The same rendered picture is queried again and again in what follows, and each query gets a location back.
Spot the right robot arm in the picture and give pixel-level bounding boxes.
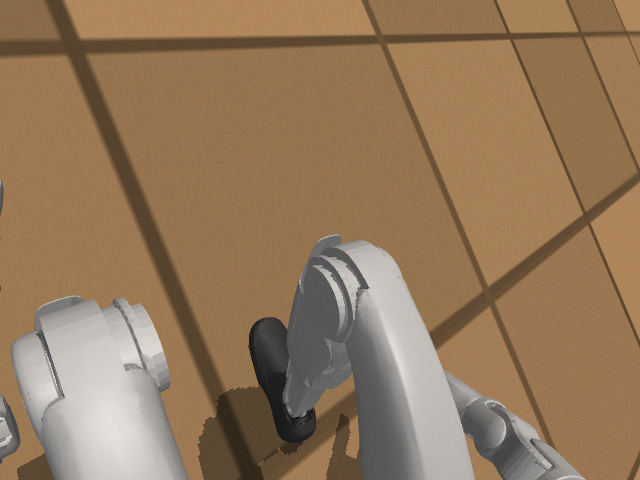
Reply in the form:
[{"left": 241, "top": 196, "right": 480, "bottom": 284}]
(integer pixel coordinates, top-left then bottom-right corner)
[{"left": 462, "top": 397, "right": 586, "bottom": 480}]

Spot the right robot hand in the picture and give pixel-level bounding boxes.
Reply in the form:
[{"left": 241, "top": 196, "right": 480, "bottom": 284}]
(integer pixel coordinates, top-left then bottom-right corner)
[{"left": 443, "top": 369, "right": 484, "bottom": 423}]

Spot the left robot arm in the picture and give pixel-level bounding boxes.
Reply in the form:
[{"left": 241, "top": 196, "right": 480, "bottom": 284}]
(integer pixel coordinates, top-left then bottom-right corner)
[{"left": 0, "top": 395, "right": 20, "bottom": 465}]

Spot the right robot foot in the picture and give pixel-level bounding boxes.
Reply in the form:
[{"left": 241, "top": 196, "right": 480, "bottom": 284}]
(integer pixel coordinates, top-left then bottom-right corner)
[{"left": 249, "top": 317, "right": 316, "bottom": 443}]

